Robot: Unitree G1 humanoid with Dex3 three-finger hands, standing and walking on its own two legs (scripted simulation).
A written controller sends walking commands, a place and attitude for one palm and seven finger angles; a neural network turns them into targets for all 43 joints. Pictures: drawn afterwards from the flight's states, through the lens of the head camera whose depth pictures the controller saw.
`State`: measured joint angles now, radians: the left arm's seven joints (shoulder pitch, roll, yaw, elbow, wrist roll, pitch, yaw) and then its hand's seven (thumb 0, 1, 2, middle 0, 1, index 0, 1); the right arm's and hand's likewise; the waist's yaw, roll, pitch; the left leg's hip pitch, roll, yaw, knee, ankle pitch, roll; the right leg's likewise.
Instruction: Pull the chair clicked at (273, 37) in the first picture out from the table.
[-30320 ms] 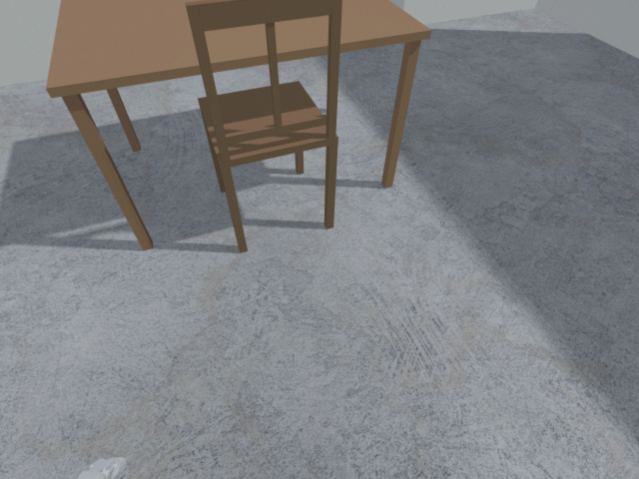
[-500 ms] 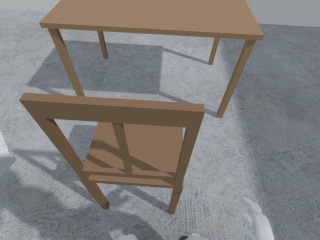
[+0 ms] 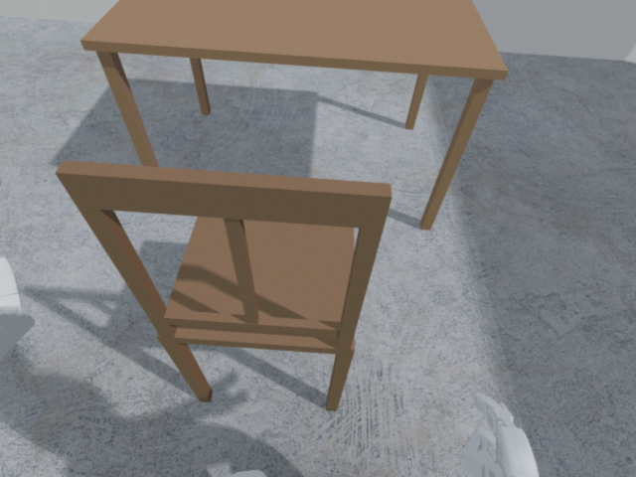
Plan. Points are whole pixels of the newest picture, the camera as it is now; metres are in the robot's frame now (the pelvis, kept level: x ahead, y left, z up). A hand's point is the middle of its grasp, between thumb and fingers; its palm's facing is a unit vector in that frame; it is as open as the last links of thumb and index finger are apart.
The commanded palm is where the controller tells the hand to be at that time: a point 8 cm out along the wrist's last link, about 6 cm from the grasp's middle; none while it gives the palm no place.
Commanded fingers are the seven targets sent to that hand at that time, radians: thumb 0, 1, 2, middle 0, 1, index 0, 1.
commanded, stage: step back with the hand held close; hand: left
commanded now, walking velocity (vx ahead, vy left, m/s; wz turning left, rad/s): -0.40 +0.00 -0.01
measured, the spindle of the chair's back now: (244, 276) +0.42 +0.14 -0.06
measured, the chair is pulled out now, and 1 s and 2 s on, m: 0.60 0.60 0.60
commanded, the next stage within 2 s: stop stepping back and stand still in 0.10 s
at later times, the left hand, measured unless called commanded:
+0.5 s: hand out of the picture +0.10 +0.23 +0.17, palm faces +0.38 -0.80 -0.47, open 7.4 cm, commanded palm +0.04 +0.28 +0.18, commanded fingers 0.00 0.90 0.90 -0.20 -0.30 -0.20 -0.30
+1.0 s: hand out of the picture +0.08 +0.24 +0.17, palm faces +0.43 -0.79 -0.44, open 7.4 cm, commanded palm none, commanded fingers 0.00 0.90 0.90 -0.20 -0.30 -0.20 -0.30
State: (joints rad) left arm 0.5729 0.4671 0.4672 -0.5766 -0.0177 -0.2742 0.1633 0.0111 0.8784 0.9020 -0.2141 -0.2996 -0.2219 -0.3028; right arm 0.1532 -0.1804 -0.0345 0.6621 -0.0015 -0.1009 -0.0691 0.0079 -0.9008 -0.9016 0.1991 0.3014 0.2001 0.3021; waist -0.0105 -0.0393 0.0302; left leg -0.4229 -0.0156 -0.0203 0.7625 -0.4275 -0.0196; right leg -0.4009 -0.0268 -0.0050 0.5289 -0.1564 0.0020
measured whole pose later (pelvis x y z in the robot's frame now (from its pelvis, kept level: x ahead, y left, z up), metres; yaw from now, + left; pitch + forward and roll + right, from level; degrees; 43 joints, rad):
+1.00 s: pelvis -0.12 -0.02 +0.01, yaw -2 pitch -2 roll -1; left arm 0.53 0.37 0.39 -0.43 -0.01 -0.21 0.17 0.01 0.88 0.90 -0.21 -0.30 -0.22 -0.30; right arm 0.23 -0.17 0.01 0.65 0.02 -0.16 -0.06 0.01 -0.90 -0.90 0.20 0.30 0.20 0.30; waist 0.01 0.01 0.01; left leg -0.24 0.03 0.00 0.46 -0.19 0.00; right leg -0.20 0.00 -0.01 0.38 -0.15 0.01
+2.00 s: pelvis -0.10 -0.04 +0.01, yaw -1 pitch -1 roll +0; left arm 0.32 0.11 -0.01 1.08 0.01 0.01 0.04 0.01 0.92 0.90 -0.20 -0.30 -0.20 -0.30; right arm 0.35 -0.10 0.00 1.08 -0.01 -0.01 -0.03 0.00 -0.91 -0.90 0.19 0.30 0.20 0.30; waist 0.00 0.01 0.04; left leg -0.23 0.01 -0.02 0.47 -0.22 -0.01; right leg -0.23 -0.01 -0.03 0.47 -0.22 -0.01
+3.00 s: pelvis -0.10 -0.04 +0.01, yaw -1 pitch -1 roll +0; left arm 0.30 0.12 0.00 1.07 0.01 0.00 0.04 0.01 0.91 0.90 -0.20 -0.30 -0.20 -0.30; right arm 0.34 -0.10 0.01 1.09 -0.01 -0.01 -0.04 0.00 -0.91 -0.90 0.19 0.30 0.19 0.30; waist 0.00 0.01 0.07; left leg -0.21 0.02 -0.02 0.45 -0.22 -0.02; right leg -0.21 0.00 -0.03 0.46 -0.23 -0.01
